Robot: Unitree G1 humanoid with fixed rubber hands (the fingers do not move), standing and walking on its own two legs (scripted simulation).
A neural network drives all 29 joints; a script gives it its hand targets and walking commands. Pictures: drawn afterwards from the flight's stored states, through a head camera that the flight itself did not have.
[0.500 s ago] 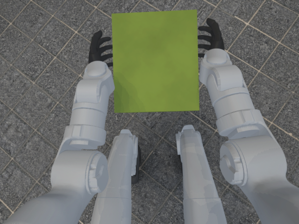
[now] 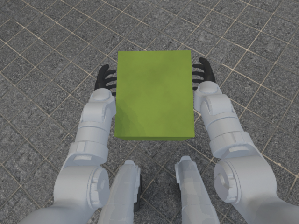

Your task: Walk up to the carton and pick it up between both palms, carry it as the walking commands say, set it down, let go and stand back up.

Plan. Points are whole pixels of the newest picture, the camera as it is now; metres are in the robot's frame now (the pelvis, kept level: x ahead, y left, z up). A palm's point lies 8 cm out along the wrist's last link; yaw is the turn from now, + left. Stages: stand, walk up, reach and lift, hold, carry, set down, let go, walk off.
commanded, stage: reach and lift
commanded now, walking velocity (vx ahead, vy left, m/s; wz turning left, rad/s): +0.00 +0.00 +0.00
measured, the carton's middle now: (154, 101) +0.46 +0.01 -0.10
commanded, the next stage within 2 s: none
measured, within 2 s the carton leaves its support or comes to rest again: neither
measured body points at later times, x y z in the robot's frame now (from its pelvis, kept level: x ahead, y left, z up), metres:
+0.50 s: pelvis +0.09 +0.01 +0.08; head +0.10 -0.01 +0.53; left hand +0.43 +0.16 +0.09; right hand +0.45 -0.12 +0.09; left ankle +0.13 +0.15 -0.62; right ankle +0.15 -0.13 -0.62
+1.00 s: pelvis +0.09 +0.01 +0.10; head +0.03 +0.00 +0.55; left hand +0.42 +0.16 +0.15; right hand +0.43 -0.13 +0.15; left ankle +0.13 +0.15 -0.62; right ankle +0.15 -0.13 -0.62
